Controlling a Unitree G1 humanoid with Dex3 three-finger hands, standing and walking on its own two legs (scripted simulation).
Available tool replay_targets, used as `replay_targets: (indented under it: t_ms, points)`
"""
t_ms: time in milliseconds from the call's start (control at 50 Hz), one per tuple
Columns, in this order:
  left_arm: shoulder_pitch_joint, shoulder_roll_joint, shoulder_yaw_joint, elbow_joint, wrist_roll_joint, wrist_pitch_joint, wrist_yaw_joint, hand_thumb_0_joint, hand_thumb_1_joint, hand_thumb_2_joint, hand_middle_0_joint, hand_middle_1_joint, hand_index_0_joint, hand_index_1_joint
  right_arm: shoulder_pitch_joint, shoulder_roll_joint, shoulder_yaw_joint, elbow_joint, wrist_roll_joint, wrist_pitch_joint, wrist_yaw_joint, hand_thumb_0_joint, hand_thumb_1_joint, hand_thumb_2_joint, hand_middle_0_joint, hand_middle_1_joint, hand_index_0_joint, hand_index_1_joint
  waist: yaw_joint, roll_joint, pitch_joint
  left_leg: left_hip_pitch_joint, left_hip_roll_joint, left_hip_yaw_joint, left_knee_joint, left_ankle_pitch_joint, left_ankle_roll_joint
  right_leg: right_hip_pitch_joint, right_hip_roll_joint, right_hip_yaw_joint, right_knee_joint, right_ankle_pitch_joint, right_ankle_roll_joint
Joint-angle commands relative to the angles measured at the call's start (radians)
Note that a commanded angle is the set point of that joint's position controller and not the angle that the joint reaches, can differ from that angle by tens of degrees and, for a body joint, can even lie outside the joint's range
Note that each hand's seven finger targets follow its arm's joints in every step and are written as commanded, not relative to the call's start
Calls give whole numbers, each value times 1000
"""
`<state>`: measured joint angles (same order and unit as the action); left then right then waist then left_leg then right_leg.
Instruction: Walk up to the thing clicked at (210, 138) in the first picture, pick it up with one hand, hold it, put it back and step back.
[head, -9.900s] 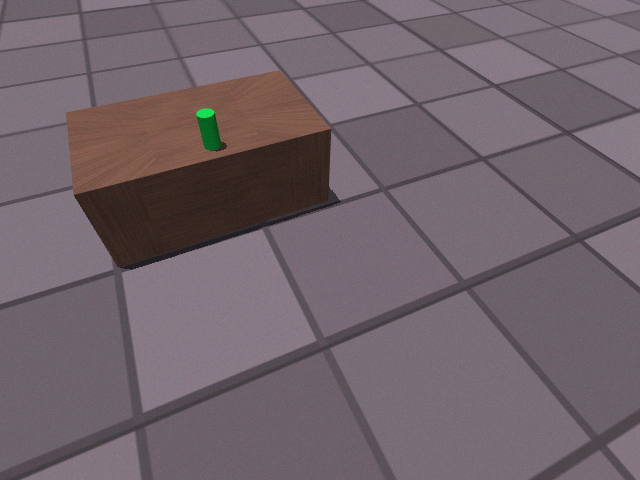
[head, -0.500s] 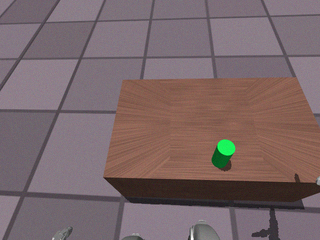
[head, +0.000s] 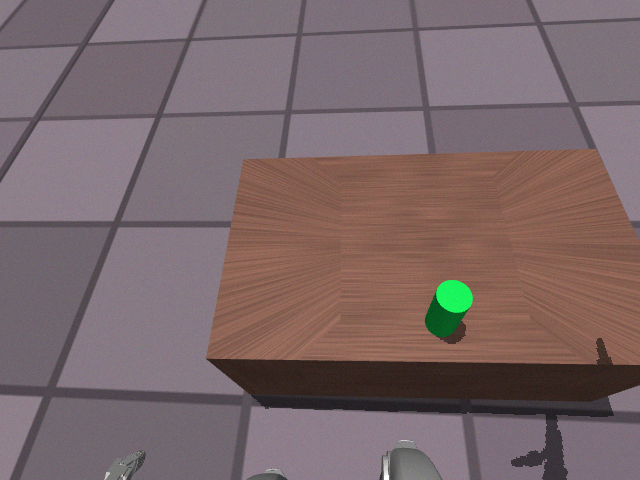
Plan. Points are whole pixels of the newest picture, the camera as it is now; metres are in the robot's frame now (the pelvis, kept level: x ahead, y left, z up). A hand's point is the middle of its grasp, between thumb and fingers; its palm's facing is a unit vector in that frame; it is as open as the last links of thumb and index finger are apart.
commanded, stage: go down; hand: right
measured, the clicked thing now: (446, 310) +0.43 -0.20 -0.27
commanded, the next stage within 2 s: approach in 0.30 s
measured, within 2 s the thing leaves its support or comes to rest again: neither
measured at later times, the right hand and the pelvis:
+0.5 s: hand out of the picture +0.33 -0.40 +0.01, palm faces +0.19 +0.97 -0.11, open 17.3 cm; pelvis -0.01 +0.00 -0.01, yaw +0 degrees
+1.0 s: hand (533, 322) +0.37 -0.32 -0.19, palm faces +0.09 +1.00 +0.04, open 17.4 cm; pelvis -0.07 +0.01 -0.21, yaw +6 degrees
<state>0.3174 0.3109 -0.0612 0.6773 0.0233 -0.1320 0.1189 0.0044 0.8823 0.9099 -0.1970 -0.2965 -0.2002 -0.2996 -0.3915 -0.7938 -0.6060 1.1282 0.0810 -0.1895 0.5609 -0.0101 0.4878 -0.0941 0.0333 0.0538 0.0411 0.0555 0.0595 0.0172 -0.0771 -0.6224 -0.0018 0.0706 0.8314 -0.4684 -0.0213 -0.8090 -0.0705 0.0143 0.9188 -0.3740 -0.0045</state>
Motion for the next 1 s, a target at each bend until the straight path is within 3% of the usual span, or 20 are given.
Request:
replay_targets:
  t_ms: [0, 40, 60, 180, 320, 360, 380, 440, 500, 600, 620, 640, 660, 700, 760, 780, 820, 880, 940, 980]
  points:
    - [89, 207, 75, -71, -8, -26, 13, 0, 887, 912, -192, -297, -190, -300, -220, -424, -79, -171, 26, -66, 3, 0, 522, -94, 31, 58, 34, 59, -17, -190, -318, -30, -26, -28, -90, 304, 48, 392, 26, 37, -97, 343, -21]
    - [93, 209, 79, -73, -10, -24, 11, 0, 890, 910, -193, -298, -191, -300, -250, -429, -79, -175, 21, -68, 2, 0, 503, -96, 33, 58, 35, 58, -6, -195, -317, -22, -24, -33, -97, 298, 46, 383, 30, 31, -98, 311, -26]
    - [88, 209, 75, -81, -12, -26, 11, 0, 893, 911, -192, -296, -190, -298, -243, -439, -91, -176, 29, -70, 2, 0, 512, -93, 34, 58, 36, 58, -17, -192, -316, -13, -25, -30, -99, 284, 47, 378, 30, 33, -105, 294, -25]
    - [99, 213, 73, -66, -9, -22, 8, 0, 884, 913, -191, -296, -188, -299, -273, -454, -85, -171, 26, -78, 9, 0, 502, -97, 34, 57, 37, 57, -11, -220, -337, -44, -26, -30, -84, 307, 48, 415, 26, 36, -86, 351, -18]
    - [103, 214, 69, -66, -9, -21, 5, 0, 886, 914, -192, -296, -188, -300, -295, -460, -89, -122, 28, -80, 15, 0, 517, -95, 34, 58, 37, 58, -2, -188, -320, -50, -27, -27, -90, 267, 47, 375, 25, 40, -94, 284, -21]
    - [92, 213, 67, -71, -8, -24, 3, 0, 886, 914, -193, -298, -190, -301, -308, -447, -73, -121, 27, -83, 18, 0, 504, -97, 35, 57, 37, 57, 4, -202, -300, -73, -27, -26, -86, 239, 49, 358, 24, 43, -99, 246, -21]
    - [93, 213, 64, -73, -10, -23, 3, 0, 868, 924, -195, -286, -181, -300, -299, -451, -76, -109, 30, -84, 19, 0, 584, -96, 16, 65, 33, 65, -5, -203, -293, -78, -29, -22, -83, 226, 52, 359, 22, 46, -106, 237, -19]
    - [103, 207, 65, -63, -6, -27, 0, 0, 872, 914, -198, -293, -189, -302, -289, -405, -63, -60, 35, -97, 20, 0, 552, -111, 19, 65, 30, 65, 5, -162, -290, -101, -28, -27, -51, 254, 48, 319, 23, 42, -67, 263, -25]
    - [77, 203, 62, -61, 2, -38, -11, 0, 864, 914, -197, -291, -187, -301, -306, -338, -48, -26, 67, -147, 31, 0, 541, -111, 21, 64, 33, 64, 17, -142, -260, -227, -33, -21, 24, 196, 49, 240, 13, 57, -6, 225, -20]
    - [51, 196, 48, -78, 13, -57, -35, 0, 855, 918, -197, -290, -186, -301, -293, -260, -68, -18, 135, -291, 55, 0, 518, -114, 27, 62, 39, 62, 8, -141, -331, -450, -44, -16, 216, 105, 46, 114, 0, 74, 157, 185, -16]
    - [40, 209, 57, -99, 12, -64, -37, 0, 857, 919, -195, -290, -185, -301, -339, -269, -84, -117, 154, -332, 62, 0, 510, -113, 27, 61, 39, 61, 3, -184, -390, -489, -44, -21, 264, 91, 46, 95, 4, 72, 199, 178, -16]
    - [51, 201, 44, -81, 16, -65, -37, 0, 860, 921, -193, -289, -182, -300, -285, -259, -102, -43, 173, -354, 72, 0, 509, -107, 32, 59, 41, 59, 5, -153, -403, -531, -46, -12, 303, 83, 43, 69, -3, 78, 236, 178, -14]
    - [27, 206, 47, -107, 14, -70, -38, 0, 872, 918, -193, -292, -185, -300, -297, -256, -112, -108, 196, -384, 88, 0, 516, -105, 31, 58, 40, 58, 2, -175, -443, -581, -51, -8, 355, 64, 45, 52, -6, 85, 273, 184, -11]
    - [7, 208, 35, -116, 12, -70, -32, 0, 869, 920, -186, -287, -177, -296, -316, -295, -151, -118, 219, -428, 107, 0, 527, -84, 41, 53, 46, 52, -5, -183, -479, -659, -48, -6, 433, 34, 45, -16, -9, 92, 343, 157, -14]
    - [-14, 208, 23, -120, 20, -68, -28, 0, 880, 917, -181, -287, -174, -294, -318, -343, -216, -189, 255, -475, 137, 0, 524, -60, 53, 44, 49, 44, -35, -235, -587, -735, -49, -11, 547, 61, 44, -83, -14, 88, 474, 214, -12]
    - [-19, 211, 20, -117, 27, -67, -24, 0, 887, 917, -181, -288, -174, -294, -362, -363, -222, -190, 257, -484, 145, 0, 535, -50, 56, 42, 51, 42, -27, -252, -599, -769, -50, -12, 576, 70, 41, -99, -18, 86, 523, 230, -11]
    - [-29, 206, 24, -106, 37, -65, -24, 0, 889, 917, -183, -291, -177, -297, -433, -308, -201, -182, 265, -490, 165, 0, 508, -46, 63, 39, 54, 39, 3, -265, -608, -841, -52, -10, 639, 45, 43, -175, -20, 90, 587, 187, -8]
    - [-37, 221, 30, -88, 51, -63, -24, 0, 892, 913, -186, -294, -184, -295, -535, -357, -208, -216, 235, -489, 168, 0, 544, -57, 51, 46, 47, 46, -1, -334, -678, -953, -51, -3, 714, -12, 49, -181, -32, 112, 642, 128, 3]
    - [-43, 206, 24, -76, 68, -54, -35, 0, 894, 911, -191, -298, -191, -299, -650, -352, -179, -211, 203, -459, 149, 0, 547, -55, 52, 45, 46, 45, 8, -348, -726, -993, -60, -3, 769, 3, 49, -247, -32, 101, 727, 110, 1]
    - [-39, 196, 21, -52, 73, -46, -44, 0, 890, 913, -195, -300, -194, -301, -635, -330, -155, -150, 180, -426, 124, 0, 555, -54, 50, 45, 44, 45, 10, -321, -716, -1014, -66, 0, 789, -22, 51, -345, -27, 87, 770, 50, -2]
